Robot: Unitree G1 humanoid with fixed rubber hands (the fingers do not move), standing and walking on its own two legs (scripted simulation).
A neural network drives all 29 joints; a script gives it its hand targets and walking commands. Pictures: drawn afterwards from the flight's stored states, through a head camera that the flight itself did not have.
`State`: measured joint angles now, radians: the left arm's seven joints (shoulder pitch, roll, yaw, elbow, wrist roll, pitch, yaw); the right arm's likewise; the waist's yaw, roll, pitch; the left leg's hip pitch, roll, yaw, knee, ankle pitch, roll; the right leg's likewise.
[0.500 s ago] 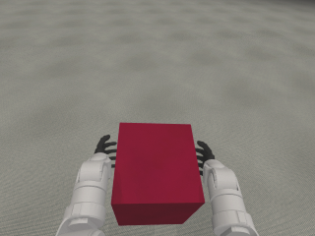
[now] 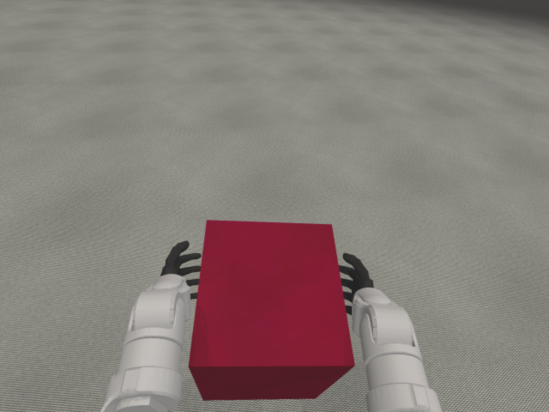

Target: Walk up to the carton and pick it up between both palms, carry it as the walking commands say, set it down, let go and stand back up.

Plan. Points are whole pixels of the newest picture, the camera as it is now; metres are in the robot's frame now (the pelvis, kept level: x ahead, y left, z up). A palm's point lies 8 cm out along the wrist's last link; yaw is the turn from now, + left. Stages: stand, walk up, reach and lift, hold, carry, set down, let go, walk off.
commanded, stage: reach and lift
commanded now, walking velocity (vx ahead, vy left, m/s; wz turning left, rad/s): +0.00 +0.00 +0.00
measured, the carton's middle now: (264, 315) +0.31 +0.02 -0.03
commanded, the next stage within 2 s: hold in 0.30 s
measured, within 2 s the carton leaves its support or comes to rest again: neither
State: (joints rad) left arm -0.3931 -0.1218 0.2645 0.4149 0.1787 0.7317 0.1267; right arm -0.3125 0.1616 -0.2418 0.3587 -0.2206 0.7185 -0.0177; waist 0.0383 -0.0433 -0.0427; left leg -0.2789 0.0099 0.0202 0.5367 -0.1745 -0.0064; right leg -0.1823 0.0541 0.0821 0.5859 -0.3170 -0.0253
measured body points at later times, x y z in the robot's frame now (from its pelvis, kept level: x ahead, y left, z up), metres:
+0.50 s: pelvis +0.00 +0.00 +0.00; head -0.05 +0.02 +0.45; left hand +0.32 +0.16 +0.04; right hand +0.31 -0.13 +0.04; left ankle +0.08 +0.12 -0.73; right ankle +0.00 -0.11 -0.73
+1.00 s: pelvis +0.00 +0.00 +0.00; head -0.05 +0.02 +0.45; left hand +0.31 +0.16 +0.04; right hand +0.31 -0.13 +0.04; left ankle +0.08 +0.12 -0.73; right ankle +0.00 -0.11 -0.73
